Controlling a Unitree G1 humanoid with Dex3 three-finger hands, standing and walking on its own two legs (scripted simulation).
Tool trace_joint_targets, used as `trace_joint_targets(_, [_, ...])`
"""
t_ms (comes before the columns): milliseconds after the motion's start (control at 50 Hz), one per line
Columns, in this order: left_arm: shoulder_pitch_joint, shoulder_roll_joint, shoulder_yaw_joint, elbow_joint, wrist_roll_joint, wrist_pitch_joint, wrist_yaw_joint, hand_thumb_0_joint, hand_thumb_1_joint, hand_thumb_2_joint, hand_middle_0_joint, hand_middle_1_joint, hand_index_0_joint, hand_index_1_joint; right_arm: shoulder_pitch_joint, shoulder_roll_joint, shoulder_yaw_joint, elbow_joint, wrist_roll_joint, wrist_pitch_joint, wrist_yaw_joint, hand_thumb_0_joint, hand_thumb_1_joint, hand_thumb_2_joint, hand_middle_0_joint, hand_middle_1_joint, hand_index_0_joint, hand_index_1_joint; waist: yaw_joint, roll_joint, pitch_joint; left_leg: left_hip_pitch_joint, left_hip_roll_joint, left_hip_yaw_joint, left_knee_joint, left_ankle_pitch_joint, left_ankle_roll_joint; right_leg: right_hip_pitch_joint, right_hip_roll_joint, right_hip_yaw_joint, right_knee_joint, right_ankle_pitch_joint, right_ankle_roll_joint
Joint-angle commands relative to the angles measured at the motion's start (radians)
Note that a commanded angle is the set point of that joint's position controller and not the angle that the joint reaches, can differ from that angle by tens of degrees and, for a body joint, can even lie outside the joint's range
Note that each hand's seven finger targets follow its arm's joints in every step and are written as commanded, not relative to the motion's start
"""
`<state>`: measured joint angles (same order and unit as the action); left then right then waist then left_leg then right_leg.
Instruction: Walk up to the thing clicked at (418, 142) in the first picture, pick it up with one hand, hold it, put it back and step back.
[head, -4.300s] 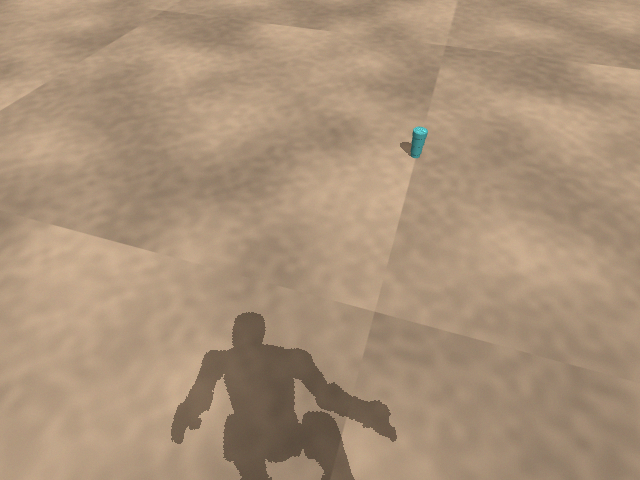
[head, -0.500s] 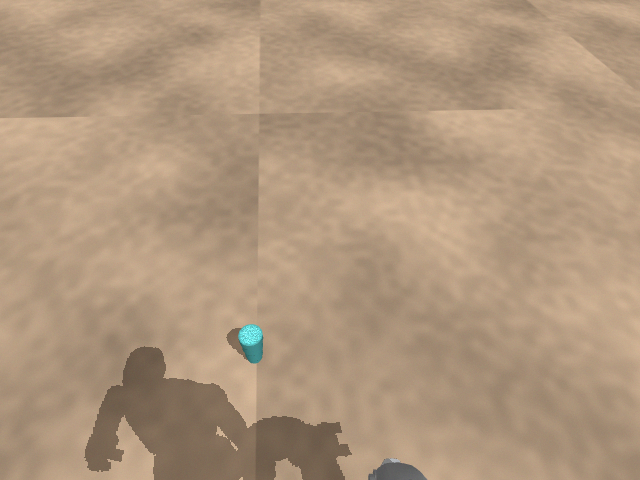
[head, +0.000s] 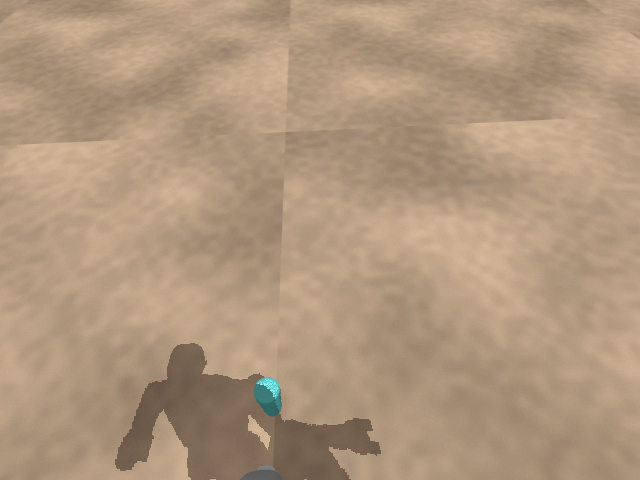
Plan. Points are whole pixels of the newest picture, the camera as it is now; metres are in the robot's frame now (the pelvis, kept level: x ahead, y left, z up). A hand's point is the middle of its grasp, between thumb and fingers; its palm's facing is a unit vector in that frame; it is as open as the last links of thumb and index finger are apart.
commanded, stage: walk up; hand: left
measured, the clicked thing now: (270, 399) +0.46 +0.20 -0.69
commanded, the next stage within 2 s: stand in 1.60 s
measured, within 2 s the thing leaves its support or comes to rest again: neither
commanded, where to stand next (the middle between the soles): +0.13 +0.02 m, yaw +0 degrees
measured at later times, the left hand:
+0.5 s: hand out of the picture +0.15 +0.28 -0.15, palm faces -0.06 -0.92 -0.39, open 7.4 cm
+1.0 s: hand (156, 442) +0.21 +0.27 -0.14, palm faces -0.04 -0.94 -0.33, open 7.4 cm
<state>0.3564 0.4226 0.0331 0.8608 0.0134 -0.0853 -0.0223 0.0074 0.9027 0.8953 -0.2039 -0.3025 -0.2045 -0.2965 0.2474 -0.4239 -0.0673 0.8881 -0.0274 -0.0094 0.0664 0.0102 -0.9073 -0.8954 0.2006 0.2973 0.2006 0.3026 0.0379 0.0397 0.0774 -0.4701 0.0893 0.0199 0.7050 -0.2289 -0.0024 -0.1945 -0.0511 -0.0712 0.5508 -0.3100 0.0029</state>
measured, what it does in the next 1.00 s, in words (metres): walks ahead: left foot, then right foot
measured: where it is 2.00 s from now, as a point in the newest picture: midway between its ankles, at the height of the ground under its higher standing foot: outside the picture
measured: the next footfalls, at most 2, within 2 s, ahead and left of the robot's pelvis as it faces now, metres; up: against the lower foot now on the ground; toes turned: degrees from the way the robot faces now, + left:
left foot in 0.06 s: +0.16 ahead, +0.15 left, +0.00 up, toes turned +1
right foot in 0.34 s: +0.15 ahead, -0.11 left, +0.00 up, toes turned -3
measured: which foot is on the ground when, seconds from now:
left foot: up 0.00-0.04, down 0.06-1.00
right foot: down 0.00-0.08, up 0.10-0.32, down 0.34-1.00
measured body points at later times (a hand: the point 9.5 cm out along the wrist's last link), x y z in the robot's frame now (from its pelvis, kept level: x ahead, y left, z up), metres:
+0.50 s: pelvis +0.08 +0.02 -0.01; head +0.10 +0.01 +0.44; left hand +0.15 +0.33 -0.13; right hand +0.16 -0.29 -0.14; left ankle +0.12 +0.15 -0.73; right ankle +0.11 -0.11 -0.73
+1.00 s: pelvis +0.10 +0.02 +0.01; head +0.10 +0.02 +0.46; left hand +0.21 +0.32 -0.11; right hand +0.18 -0.29 -0.11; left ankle +0.12 +0.15 -0.73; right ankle +0.11 -0.11 -0.73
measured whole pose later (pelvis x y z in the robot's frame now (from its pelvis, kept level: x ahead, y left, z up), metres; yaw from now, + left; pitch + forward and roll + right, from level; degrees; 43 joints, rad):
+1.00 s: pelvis +0.10 +0.02 +0.01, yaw -1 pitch -3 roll +0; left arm 0.03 0.35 0.00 1.16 0.00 -0.01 -0.01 0.01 0.91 0.90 -0.20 -0.30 -0.20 -0.30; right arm 0.05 -0.37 0.00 1.17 0.00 -0.01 0.01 0.01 -0.91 -0.90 0.20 0.30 0.20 0.30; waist -0.01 -0.01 0.04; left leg -0.15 0.03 0.04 0.36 -0.17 -0.01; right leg -0.14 -0.04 -0.03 0.36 -0.17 0.02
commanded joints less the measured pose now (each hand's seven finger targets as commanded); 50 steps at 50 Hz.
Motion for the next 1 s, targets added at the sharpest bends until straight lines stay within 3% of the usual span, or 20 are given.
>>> trace_joint_targets(0, [-0.064,0.221,0.046,-0.071,-0.015,0.001,0.027,0.000,0.900,0.900,-0.200,-0.300,-0.200,-0.300,0.039,-0.145,-0.042,-0.041,0.011,-0.043,-0.027,0.000,-0.900,-0.900,0.200,0.300,0.200,0.300,-0.061,-0.100,-0.075,0.308,-0.065,0.048,-0.173,0.127,0.034,-0.167,-0.142,0.069,0.036,0.321,-0.132])
trace_joint_targets(20, [-0.020,0.189,0.036,-0.080,-0.014,0.002,0.021,0.000,0.900,0.900,-0.200,-0.300,-0.200,-0.300,0.119,-0.216,-0.066,-0.034,0.006,-0.052,-0.029,0.000,-0.900,-0.900,0.200,0.300,0.200,0.300,-0.091,0.017,-0.142,0.412,-0.013,-0.038,-0.230,-0.007,0.069,-0.203,-0.090,0.035,0.183,0.192,-0.102])
trace_joint_targets(40, [0.003,0.124,0.017,-0.090,-0.018,0.004,0.019,0.000,0.900,0.900,-0.200,-0.300,-0.200,-0.300,0.156,-0.298,-0.084,-0.039,-0.004,-0.057,-0.038,0.000,-0.900,-0.900,0.200,0.300,0.200,0.300,-0.098,0.214,-0.163,0.472,0.202,-0.364,-0.335,-0.087,0.136,-0.339,0.008,-0.010,0.418,-0.034,-0.041])
trace_joint_targets(60, [0.049,0.176,0.033,-0.066,-0.020,0.017,0.031,0.000,0.900,0.900,-0.200,-0.300,-0.200,-0.300,0.130,-0.354,-0.093,-0.067,0.016,-0.055,-0.040,0.000,-0.900,-0.900,0.200,0.300,0.200,0.300,-0.086,0.189,-0.139,0.466,0.338,-0.587,-0.426,-0.155,0.263,-0.435,0.060,0.023,0.513,-0.281,-0.038])
trace_joint_targets(80, [0.010,0.226,0.044,-0.042,-0.009,0.023,0.040,0.000,0.900,0.900,-0.200,-0.300,-0.200,-0.300,0.112,-0.341,-0.097,-0.060,0.028,-0.049,-0.040,0.000,-0.900,-0.900,0.200,0.300,0.200,0.300,-0.090,0.118,-0.093,0.379,0.339,-0.581,-0.411,-0.159,0.299,-0.428,0.011,0.094,0.578,-0.286,-0.041])
trace_joint_targets(100, [-0.013,0.232,0.046,-0.037,-0.011,0.024,0.040,0.000,0.900,0.900,-0.200,-0.300,-0.200,-0.300,0.075,-0.303,-0.084,-0.073,0.026,-0.046,-0.045,0.000,-0.900,-0.900,0.200,0.300,0.200,0.300,-0.075,0.079,-0.050,0.295,0.285,-0.462,-0.401,-0.117,0.272,-0.399,-0.006,0.120,0.562,-0.257,-0.047])
trace_joint_targets(140, [0.050,0.221,0.049,0.011,-0.018,0.027,0.031,0.000,0.900,0.900,-0.200,-0.300,-0.200,-0.300,-0.024,-0.264,-0.060,-0.087,0.018,-0.045,-0.051,0.000,-0.900,-0.900,0.200,0.300,0.200,0.300,-0.027,0.146,-0.021,0.188,0.183,-0.263,-0.387,-0.152,0.211,-0.316,-0.046,0.102,0.443,-0.159,-0.045])
trace_joint_targets(180, [0.065,0.189,0.050,0.039,-0.012,0.031,0.022,0.000,0.900,0.900,-0.200,-0.300,-0.200,-0.300,-0.045,-0.258,-0.053,-0.085,0.010,-0.041,-0.050,0.000,-0.900,-0.900,0.200,0.300,0.200,0.300,-0.029,0.202,-0.031,0.117,0.160,-0.214,-0.380,-0.159,0.211,-0.227,-0.022,0.049,0.334,-0.121,-0.029])
trace_joint_targets(240, [0.040,0.159,0.052,0.061,-0.003,0.032,0.028,0.000,0.900,0.900,-0.200,-0.300,-0.200,-0.300,-0.078,-0.232,-0.035,-0.087,0.011,-0.030,-0.051,0.000,-0.900,-0.900,0.200,0.300,0.200,0.300,-0.021,0.144,-0.072,0.073,0.161,-0.175,-0.295,-0.075,0.202,-0.109,0.013,0.018,0.182,-0.049,-0.022])
trace_joint_targets(280, [0.037,0.161,0.058,0.082,0.005,0.028,0.037,0.000,0.900,0.900,-0.200,-0.300,-0.200,-0.300,-0.111,-0.194,-0.015,-0.087,0.023,-0.018,-0.050,0.000,-0.900,-0.900,0.200,0.300,0.200,0.300,0.005,0.095,-0.093,0.001,0.136,-0.142,-0.199,-0.079,0.153,0.027,0.029,0.026,0.047,0.063,-0.031])
trace_joint_targets(300, [0.011,0.176,0.059,0.075,0.009,0.023,0.041,0.000,0.900,0.900,-0.200,-0.300,-0.200,-0.300,-0.112,-0.157,0.002,-0.084,0.029,-0.016,-0.052,0.000,-0.900,-0.900,0.200,0.300,0.200,0.300,0.007,0.047,-0.098,-0.014,0.102,-0.113,-0.158,-0.108,0.114,0.048,0.012,0.060,-0.023,0.059,-0.047])
trace_joint_targets(320, [-0.035,0.213,0.065,0.062,0.018,0.016,0.045,0.000,0.900,0.900,-0.200,-0.300,-0.200,-0.300,-0.085,-0.109,0.019,-0.076,0.036,-0.014,-0.052,0.000,-0.900,-0.900,0.200,0.300,0.200,0.300,-0.009,-0.088,-0.078,-0.043,0.047,-0.070,-0.053,-0.125,0.063,0.019,-0.116,0.264,-0.135,0.034,-0.081])
trace_joint_targets(340, [-0.115,0.280,0.066,0.043,0.012,0.012,0.043,0.000,0.900,0.900,-0.200,-0.300,-0.200,-0.300,-0.089,-0.108,0.015,-0.059,0.039,-0.008,-0.059,0.000,-0.900,-0.900,0.200,0.300,0.200,0.300,-0.039,-0.195,-0.042,0.020,-0.055,-0.009,0.032,-0.233,0.026,-0.150,-0.271,0.491,-0.234,-0.076,-0.173])
trace_joint_targets(360, [-0.194,0.279,0.059,0.034,0.006,0.018,0.039,0.000,0.900,0.900,-0.200,-0.300,-0.200,-0.300,-0.076,-0.157,0.000,-0.019,0.037,-0.003,-0.067,0.000,-0.900,-0.900,0.200,0.300,0.200,0.300,-0.053,-0.171,-0.015,0.143,-0.039,-0.028,0.064,-0.271,0.027,-0.257,-0.281,0.469,-0.208,-0.067,-0.210])
trace_joint_targets(400, [-0.250,0.215,0.035,0.043,-0.005,0.024,0.038,0.000,0.900,0.900,-0.200,-0.300,-0.200,-0.300,-0.044,-0.161,0.005,0.031,0.044,-0.018,-0.064,0.000,-0.900,-0.900,0.200,0.300,0.200,0.300,-0.083,-0.115,-0.049,0.230,-0.018,-0.036,-0.120,-0.064,0.037,-0.222,-0.164,0.260,-0.111,0.082,-0.120])
trace_joint_targets(440, [-0.202,0.170,0.017,0.076,-0.011,0.028,0.034,0.000,0.900,0.900,-0.200,-0.300,-0.200,-0.300,-0.103,-0.188,0.005,0.041,0.038,-0.032,-0.065,0.000,-0.900,-0.900,0.200,0.300,0.200,0.300,-0.044,-0.087,-0.106,0.241,0.059,-0.154,-0.208,0.059,0.071,-0.148,-0.070,0.159,-0.037,0.191,-0.052])
trace_joint_targets(460, [-0.190,0.176,0.019,0.092,-0.012,0.030,0.031,0.000,0.900,0.900,-0.200,-0.300,-0.200,-0.300,-0.127,-0.197,0.012,0.047,0.038,-0.036,-0.063,0.000,-0.900,-0.900,0.200,0.300,0.200,0.300,-0.025,-0.099,-0.126,0.209,0.074,-0.164,-0.206,0.061,0.082,-0.085,-0.051,0.146,-0.047,0.151,-0.045])
trace_joint_targets(520, [-0.240,0.180,0.019,0.121,-0.018,0.031,0.033,0.000,0.900,0.900,-0.200,-0.300,-0.200,-0.300,-0.136,-0.169,0.024,0.099,0.040,-0.033,-0.064,0.000,-0.900,-0.900,0.200,0.300,0.200,0.300,-0.039,-0.087,-0.126,0.242,0.025,-0.089,-0.212,0.133,0.048,-0.035,-0.094,0.172,-0.077,0.231,-0.061])
trace_joint_targets(640, [-0.304,0.158,0.010,0.168,-0.026,0.043,0.035,0.000,0.900,0.900,-0.200,-0.300,-0.200,-0.300,-0.179,-0.164,0.032,0.163,0.035,-0.032,-0.069,0.000,-0.900,-0.900,0.200,0.300,0.200,0.300,-0.032,-0.050,-0.156,0.282,0.045,-0.092,-0.289,0.226,0.046,0.048,-0.084,0.130,-0.112,0.296,-0.041])
trace_joint_targets(980, [-0.382,0.139,0.004,0.255,-0.011,0.052,0.022,0.000,0.900,0.900,-0.200,-0.300,-0.200,-0.300,-0.250,-0.148,0.038,0.231,0.025,-0.028,-0.066,0.000,-0.900,-0.900,0.200,0.300,0.200,0.300,-0.038,-0.036,-0.118,0.337,0.048,-0.080,-0.433,0.095,0.022,0.075,-0.088,0.136,-0.280,0.198,-0.015])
